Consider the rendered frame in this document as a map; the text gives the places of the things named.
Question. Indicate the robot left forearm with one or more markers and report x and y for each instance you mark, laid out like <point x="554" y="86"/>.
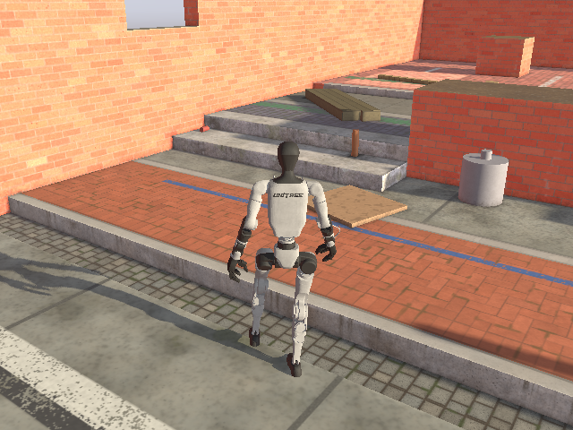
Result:
<point x="241" y="241"/>

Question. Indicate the robot left hand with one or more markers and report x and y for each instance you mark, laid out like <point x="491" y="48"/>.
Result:
<point x="232" y="270"/>

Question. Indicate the right robot upper arm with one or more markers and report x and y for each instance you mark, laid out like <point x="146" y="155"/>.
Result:
<point x="315" y="189"/>

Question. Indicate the left robot upper arm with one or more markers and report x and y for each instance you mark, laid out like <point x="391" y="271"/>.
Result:
<point x="254" y="204"/>

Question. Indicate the robot torso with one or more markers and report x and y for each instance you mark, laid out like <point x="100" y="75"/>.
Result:
<point x="287" y="207"/>

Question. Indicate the robot right hand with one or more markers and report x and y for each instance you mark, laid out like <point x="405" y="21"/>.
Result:
<point x="323" y="248"/>

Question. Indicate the robot right forearm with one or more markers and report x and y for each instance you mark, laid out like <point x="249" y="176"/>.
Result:
<point x="328" y="234"/>

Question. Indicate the robot left thigh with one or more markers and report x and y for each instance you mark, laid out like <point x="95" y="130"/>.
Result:
<point x="264" y="260"/>

